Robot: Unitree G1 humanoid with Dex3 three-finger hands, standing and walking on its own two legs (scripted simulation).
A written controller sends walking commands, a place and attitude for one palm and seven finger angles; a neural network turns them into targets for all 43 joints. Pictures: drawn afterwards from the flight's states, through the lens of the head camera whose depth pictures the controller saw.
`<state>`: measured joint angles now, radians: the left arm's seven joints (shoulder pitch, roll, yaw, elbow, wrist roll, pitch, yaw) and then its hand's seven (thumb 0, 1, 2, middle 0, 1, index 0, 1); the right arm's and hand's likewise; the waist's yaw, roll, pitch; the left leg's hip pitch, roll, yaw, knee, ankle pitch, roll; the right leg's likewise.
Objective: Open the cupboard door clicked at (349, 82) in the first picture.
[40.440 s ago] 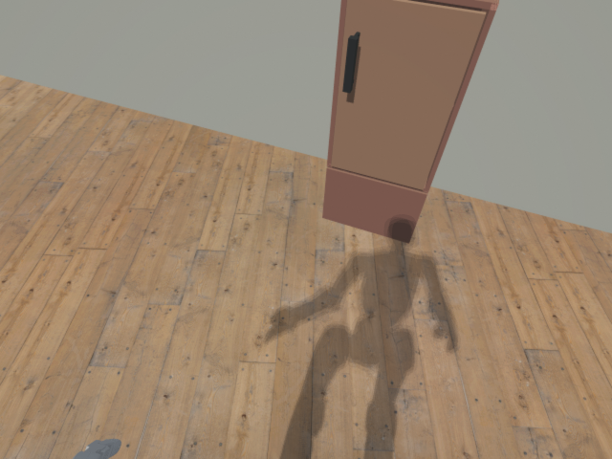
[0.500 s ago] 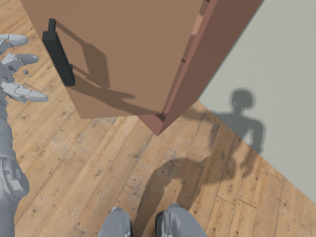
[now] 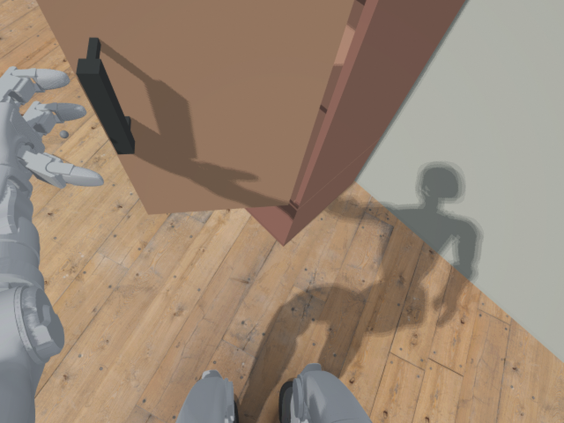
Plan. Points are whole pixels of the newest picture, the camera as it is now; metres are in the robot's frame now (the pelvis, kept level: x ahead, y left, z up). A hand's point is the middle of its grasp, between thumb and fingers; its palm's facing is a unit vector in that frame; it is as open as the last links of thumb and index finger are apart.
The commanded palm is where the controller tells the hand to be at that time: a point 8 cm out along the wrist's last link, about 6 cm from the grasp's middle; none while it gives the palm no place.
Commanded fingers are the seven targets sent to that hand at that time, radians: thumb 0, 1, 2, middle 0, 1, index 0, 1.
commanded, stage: slide the fingers in behind the handle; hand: left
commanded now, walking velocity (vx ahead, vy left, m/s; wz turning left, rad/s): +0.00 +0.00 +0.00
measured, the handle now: (111, 101) +0.54 +0.22 +0.05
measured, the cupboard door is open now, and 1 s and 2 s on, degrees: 53 52 52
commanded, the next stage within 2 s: close the thumb around the handle in 1.40 s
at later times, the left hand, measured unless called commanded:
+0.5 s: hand (94, 129) +0.49 +0.23 +0.05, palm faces +0.07 -1.00 -0.01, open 14.0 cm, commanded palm +0.47 +0.26 +0.06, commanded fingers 0.00 -0.50 0.30 -0.30 -1.20 -0.30 -1.20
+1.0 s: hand (125, 128) +0.50 +0.20 +0.05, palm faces +0.08 -1.00 -0.02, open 14.0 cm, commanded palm +0.48 +0.23 +0.06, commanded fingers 0.00 -0.50 0.30 -0.30 -1.20 -0.30 -1.20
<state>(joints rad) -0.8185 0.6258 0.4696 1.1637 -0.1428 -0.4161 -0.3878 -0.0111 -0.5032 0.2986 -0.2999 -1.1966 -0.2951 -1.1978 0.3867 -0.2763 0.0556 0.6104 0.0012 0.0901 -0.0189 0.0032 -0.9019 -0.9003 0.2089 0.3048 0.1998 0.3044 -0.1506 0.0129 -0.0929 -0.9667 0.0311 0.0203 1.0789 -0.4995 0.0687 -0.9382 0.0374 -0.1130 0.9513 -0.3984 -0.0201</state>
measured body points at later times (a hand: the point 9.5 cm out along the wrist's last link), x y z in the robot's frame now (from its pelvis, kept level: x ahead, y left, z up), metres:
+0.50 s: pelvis +0.00 -0.01 +0.00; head +0.15 +0.03 +0.42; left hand +0.48 +0.29 +0.06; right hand +0.02 -0.27 -0.11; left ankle +0.00 +0.07 -0.67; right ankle +0.03 -0.12 -0.67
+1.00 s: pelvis +0.01 -0.01 +0.00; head +0.14 +0.02 +0.43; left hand +0.49 +0.25 +0.05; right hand +0.02 -0.27 -0.11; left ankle +0.00 +0.07 -0.67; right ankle +0.03 -0.12 -0.67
